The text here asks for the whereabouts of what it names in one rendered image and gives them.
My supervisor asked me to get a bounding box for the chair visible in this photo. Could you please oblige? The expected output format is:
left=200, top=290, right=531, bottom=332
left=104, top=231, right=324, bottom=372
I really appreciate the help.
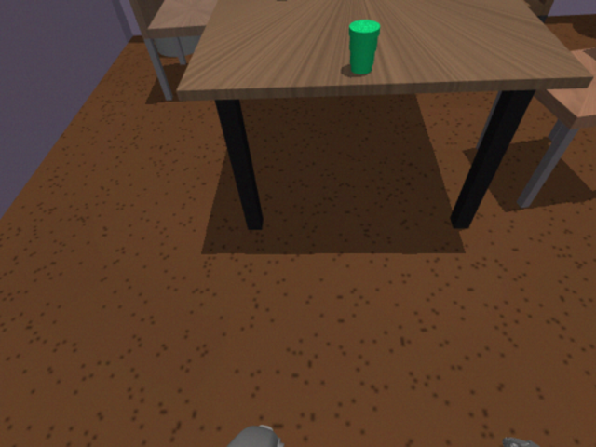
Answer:
left=129, top=0, right=218, bottom=101
left=522, top=0, right=554, bottom=23
left=476, top=47, right=596, bottom=208

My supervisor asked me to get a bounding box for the table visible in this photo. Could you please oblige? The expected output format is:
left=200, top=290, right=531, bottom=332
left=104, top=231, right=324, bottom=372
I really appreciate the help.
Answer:
left=176, top=0, right=594, bottom=230

